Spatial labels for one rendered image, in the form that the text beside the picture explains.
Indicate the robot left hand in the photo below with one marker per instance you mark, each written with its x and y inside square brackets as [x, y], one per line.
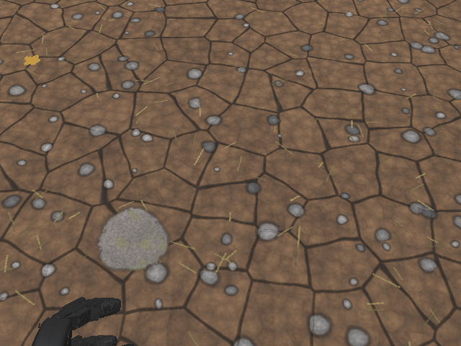
[57, 330]

